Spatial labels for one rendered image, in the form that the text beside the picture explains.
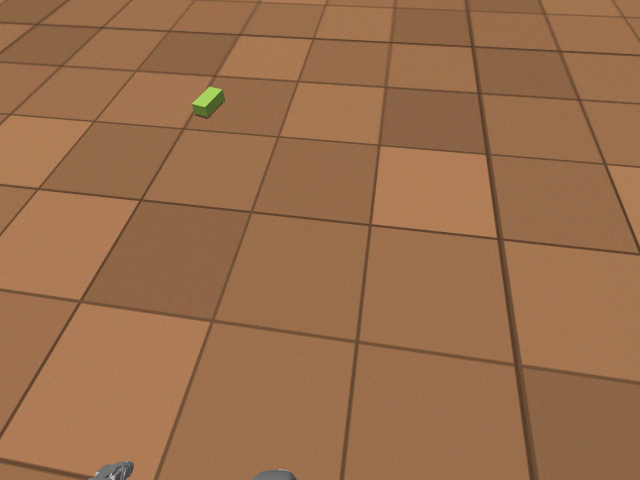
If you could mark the carton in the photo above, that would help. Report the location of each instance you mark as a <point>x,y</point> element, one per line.
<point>208,101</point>

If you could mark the left robot hand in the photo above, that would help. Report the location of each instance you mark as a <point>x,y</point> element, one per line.
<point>117,471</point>

